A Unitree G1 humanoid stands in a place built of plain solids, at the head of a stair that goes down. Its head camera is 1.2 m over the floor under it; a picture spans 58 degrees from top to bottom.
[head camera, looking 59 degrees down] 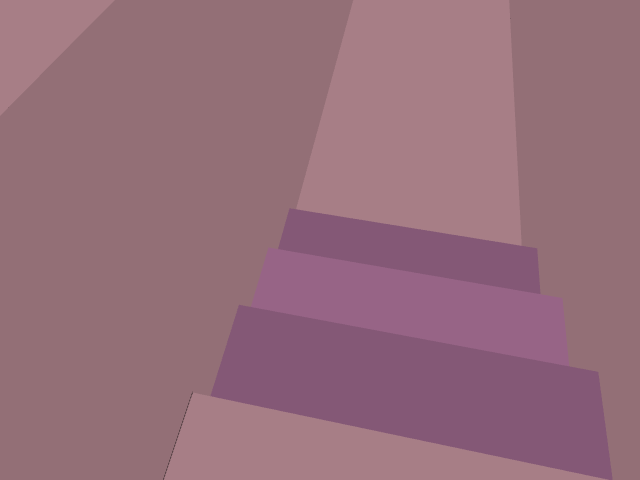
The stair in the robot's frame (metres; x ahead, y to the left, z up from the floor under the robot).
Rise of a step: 0.17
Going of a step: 0.33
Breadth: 1.17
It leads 11 degrees to the right of straight ahead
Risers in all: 4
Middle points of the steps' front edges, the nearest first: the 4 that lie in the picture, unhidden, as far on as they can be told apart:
0.14 -0.24 0.00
0.46 -0.30 -0.17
0.78 -0.36 -0.35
1.11 -0.43 -0.52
